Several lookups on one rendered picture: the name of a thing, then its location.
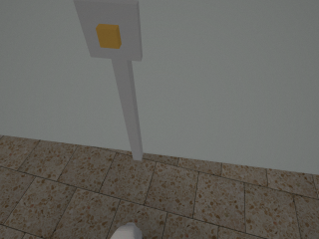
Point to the panel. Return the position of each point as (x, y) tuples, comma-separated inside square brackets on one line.
[(126, 14)]

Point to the robot left thigh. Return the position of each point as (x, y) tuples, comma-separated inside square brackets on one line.
[(128, 231)]

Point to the button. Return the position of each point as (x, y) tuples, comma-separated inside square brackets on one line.
[(109, 36)]

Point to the left robot shin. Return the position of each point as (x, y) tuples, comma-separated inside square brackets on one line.
[(131, 223)]

